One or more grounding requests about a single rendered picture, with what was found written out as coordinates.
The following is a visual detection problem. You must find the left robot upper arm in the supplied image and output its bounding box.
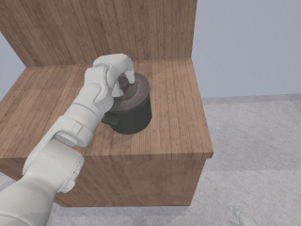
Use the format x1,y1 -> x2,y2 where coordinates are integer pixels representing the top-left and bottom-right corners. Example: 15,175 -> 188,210
0,138 -> 85,226

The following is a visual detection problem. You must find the left robot hand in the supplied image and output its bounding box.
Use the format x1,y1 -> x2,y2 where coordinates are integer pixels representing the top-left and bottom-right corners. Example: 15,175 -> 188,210
92,53 -> 135,97

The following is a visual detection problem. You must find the right robot hand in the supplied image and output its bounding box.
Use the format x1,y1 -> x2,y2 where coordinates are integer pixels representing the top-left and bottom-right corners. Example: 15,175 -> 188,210
224,202 -> 258,226

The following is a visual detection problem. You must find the pot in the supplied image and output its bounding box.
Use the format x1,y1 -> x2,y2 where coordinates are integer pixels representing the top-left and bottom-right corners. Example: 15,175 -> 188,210
101,95 -> 152,135

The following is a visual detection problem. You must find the knob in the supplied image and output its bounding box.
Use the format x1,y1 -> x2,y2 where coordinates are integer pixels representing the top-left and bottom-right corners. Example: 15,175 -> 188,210
118,76 -> 130,91

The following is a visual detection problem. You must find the table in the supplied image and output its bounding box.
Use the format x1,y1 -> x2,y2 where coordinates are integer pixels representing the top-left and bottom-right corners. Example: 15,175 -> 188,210
0,0 -> 214,208

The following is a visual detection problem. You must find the robot left forearm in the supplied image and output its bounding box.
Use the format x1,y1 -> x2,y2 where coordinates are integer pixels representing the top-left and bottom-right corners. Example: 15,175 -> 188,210
22,61 -> 119,175

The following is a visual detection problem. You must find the lid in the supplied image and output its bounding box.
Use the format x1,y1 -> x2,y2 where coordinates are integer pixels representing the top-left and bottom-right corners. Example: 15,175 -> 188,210
108,72 -> 151,113

